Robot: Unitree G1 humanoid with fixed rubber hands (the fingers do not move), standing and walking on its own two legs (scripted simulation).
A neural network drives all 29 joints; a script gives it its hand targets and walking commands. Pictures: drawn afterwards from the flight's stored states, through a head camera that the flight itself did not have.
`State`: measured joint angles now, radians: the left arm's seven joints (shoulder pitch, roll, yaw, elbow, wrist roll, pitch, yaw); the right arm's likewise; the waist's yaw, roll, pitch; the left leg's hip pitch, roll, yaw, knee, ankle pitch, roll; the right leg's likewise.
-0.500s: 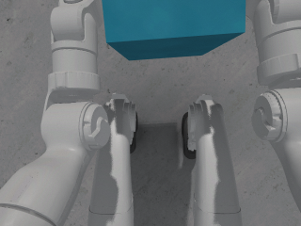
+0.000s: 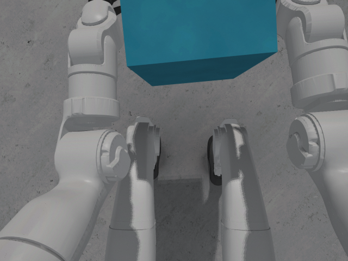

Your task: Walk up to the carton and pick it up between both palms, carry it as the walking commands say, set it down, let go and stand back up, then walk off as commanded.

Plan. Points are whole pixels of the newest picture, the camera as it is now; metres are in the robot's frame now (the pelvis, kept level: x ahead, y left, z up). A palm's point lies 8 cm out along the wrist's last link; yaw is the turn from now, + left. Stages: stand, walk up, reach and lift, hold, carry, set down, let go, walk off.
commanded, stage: reach and lift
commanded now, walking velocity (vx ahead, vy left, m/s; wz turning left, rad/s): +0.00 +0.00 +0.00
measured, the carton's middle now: (191, 22) +0.54 +0.00 -0.09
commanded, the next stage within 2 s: none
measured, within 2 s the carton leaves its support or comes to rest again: neither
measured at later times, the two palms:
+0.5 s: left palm out of the picture +0.50 +0.15 +0.05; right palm out of the picture +0.52 -0.15 +0.06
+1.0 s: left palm out of the picture +0.48 +0.14 +0.14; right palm out of the picture +0.50 -0.16 +0.14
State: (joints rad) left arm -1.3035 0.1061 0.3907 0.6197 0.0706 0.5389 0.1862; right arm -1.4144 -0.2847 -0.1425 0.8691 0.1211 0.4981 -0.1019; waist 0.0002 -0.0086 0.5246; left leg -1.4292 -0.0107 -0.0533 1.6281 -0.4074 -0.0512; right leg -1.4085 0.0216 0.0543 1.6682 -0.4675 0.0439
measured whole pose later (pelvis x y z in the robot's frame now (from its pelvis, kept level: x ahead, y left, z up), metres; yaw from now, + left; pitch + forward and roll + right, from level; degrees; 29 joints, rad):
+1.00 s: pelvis +0.01 +0.00 +0.13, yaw -1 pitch -1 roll +1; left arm -1.03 0.01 0.39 0.57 0.11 0.52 0.17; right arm -1.15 -0.20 -0.16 0.83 0.07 0.47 -0.08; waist 0.00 -0.01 0.52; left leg -0.79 0.00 -0.05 1.09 -0.29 -0.05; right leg -0.79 0.02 0.06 1.13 -0.33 0.03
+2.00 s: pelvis +0.09 -0.01 +0.21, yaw -2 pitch -8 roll +1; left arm -0.71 -0.10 0.48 0.72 0.33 0.68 0.05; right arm -0.76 0.00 -0.34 0.83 -0.23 0.67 0.00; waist 0.02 -0.01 -0.03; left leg -0.25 0.01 -0.05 0.59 -0.21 -0.05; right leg -0.25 0.02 0.07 0.64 -0.25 0.01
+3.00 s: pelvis +0.15 +0.01 +0.23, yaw -2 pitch -6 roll -1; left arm -0.40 -0.19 0.30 0.33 0.33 0.78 0.04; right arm -0.37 0.09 -0.28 0.41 -0.23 0.73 0.06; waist 0.02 -0.01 -0.04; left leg -0.18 0.02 -0.06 0.53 -0.26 -0.03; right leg -0.13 0.02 0.07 0.48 -0.25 0.02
